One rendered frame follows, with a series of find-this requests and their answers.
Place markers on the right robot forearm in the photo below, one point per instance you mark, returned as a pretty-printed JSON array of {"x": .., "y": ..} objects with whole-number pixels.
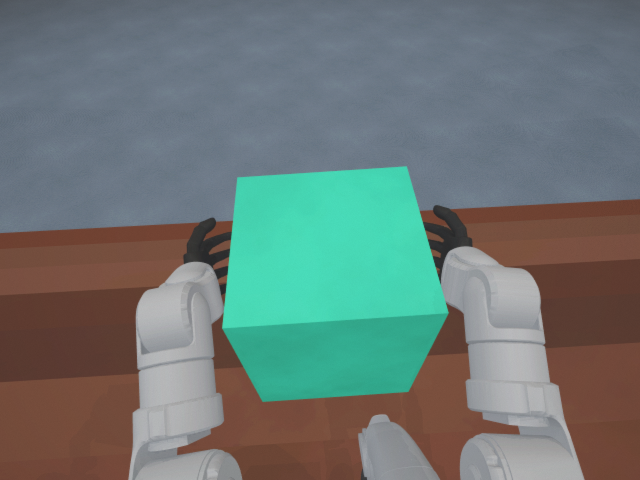
[{"x": 510, "y": 381}]

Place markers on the left robot forearm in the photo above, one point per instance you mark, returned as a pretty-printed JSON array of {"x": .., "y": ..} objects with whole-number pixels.
[{"x": 178, "y": 400}]

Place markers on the robot right thigh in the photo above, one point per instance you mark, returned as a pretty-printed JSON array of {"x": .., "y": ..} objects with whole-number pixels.
[{"x": 389, "y": 453}]

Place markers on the carton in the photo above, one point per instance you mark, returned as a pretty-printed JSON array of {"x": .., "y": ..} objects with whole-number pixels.
[{"x": 332, "y": 289}]

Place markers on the right robot upper arm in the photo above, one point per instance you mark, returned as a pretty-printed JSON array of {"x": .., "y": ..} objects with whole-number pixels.
[{"x": 490, "y": 456}]

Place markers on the left robot hand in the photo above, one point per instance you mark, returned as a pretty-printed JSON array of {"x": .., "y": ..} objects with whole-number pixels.
[{"x": 198, "y": 250}]

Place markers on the left robot upper arm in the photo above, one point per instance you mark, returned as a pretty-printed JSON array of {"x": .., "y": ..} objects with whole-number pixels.
[{"x": 210, "y": 464}]

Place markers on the right robot hand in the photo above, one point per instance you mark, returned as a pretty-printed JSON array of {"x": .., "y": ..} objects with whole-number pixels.
[{"x": 456, "y": 237}]

